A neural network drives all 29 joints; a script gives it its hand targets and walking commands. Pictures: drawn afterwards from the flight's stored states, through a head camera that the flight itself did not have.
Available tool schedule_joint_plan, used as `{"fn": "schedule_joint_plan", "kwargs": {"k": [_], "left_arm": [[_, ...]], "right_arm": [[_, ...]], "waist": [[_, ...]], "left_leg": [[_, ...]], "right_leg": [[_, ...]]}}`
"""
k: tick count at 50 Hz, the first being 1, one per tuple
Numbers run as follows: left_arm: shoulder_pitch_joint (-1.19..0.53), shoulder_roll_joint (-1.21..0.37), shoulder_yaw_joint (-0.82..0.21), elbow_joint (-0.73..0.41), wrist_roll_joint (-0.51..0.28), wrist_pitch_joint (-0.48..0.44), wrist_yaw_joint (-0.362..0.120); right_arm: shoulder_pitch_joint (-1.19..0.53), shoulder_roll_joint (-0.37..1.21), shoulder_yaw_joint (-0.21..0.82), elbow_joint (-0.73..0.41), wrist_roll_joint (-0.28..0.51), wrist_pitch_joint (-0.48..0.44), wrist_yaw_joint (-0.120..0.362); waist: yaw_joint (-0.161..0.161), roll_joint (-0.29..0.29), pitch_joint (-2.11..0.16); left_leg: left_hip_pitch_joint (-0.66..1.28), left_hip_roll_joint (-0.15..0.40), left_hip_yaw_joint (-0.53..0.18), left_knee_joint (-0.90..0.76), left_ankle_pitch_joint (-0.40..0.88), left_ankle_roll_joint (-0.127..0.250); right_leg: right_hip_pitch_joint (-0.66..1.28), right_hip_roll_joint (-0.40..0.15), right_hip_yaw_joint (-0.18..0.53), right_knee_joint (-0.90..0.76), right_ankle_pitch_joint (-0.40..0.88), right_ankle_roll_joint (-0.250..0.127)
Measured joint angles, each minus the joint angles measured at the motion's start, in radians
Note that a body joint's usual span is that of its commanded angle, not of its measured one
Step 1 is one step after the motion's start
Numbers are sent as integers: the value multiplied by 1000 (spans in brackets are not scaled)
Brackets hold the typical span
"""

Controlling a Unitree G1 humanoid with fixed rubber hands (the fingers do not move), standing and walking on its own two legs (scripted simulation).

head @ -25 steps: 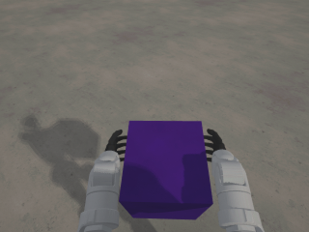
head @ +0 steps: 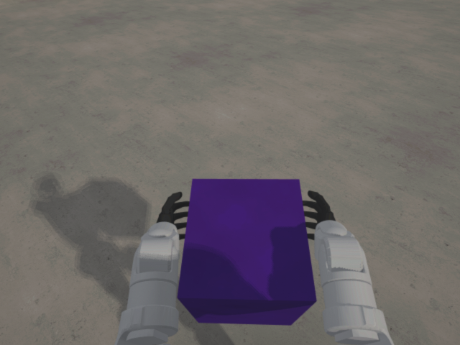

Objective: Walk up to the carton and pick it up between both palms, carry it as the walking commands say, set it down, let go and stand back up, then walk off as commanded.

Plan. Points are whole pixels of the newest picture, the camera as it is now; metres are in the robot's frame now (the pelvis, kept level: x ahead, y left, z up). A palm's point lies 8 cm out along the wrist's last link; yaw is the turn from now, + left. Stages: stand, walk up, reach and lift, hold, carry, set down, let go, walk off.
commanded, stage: hold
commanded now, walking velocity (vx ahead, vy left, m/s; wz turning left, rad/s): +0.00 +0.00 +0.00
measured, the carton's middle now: (244, 256) +0.29 +0.00 -0.03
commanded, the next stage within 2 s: carry in 0.76 s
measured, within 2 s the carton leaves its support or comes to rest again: neither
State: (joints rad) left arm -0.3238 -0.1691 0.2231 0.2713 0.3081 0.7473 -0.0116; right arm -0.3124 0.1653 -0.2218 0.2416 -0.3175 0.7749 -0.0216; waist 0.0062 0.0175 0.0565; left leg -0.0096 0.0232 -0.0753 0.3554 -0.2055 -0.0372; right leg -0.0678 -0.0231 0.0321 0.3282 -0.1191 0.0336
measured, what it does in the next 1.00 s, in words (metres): stands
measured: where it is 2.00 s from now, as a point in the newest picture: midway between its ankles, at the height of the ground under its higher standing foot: outside the picture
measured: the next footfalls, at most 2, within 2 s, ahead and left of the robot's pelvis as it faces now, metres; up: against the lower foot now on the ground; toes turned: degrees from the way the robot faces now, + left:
left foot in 1.52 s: +0.01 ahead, +0.05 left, +0.00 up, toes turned +17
right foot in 1.84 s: +0.06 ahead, -0.26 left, +0.00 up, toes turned +1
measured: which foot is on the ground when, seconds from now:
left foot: down 0.00-1.00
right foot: down 0.00-1.00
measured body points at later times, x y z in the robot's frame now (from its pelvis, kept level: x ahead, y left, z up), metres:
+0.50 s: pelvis +0.00 +0.00 +0.00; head -0.03 -0.01 +0.45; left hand +0.31 +0.15 +0.04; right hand +0.31 -0.15 +0.04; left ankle +0.01 +0.15 -0.75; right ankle +0.05 -0.14 -0.75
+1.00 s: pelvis +0.00 -0.02 -0.02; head -0.01 -0.01 +0.43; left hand +0.30 +0.14 +0.04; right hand +0.32 -0.15 +0.05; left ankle +0.01 +0.15 -0.75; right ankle +0.05 -0.14 -0.75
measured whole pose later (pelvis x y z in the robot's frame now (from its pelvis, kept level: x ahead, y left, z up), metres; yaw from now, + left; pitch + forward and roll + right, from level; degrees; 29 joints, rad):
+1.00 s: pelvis +0.00 -0.02 -0.02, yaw +3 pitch +2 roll -1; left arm -0.25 -0.14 0.14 -0.01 0.17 0.91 0.07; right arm -0.27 0.15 -0.15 0.00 -0.19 0.90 -0.08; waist 0.01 0.00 -0.10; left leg -0.37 0.04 -0.15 0.66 -0.34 -0.08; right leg -0.40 0.00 -0.04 0.62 -0.26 0.00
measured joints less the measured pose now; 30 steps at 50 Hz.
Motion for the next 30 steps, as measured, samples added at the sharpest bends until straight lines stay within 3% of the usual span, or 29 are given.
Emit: {"fn": "schedule_joint_plan", "kwargs": {"k": [30], "left_arm": [[37, 10, -21, -27, -9, 10, 1]], "right_arm": [[26, -7, 33, -25, 15, 5, 2]], "waist": [[-1, -1, -5]], "left_leg": [[9, 2, -1, -7, -3, -1]], "right_leg": [[9, 3, 1, -8, -3, 0]]}}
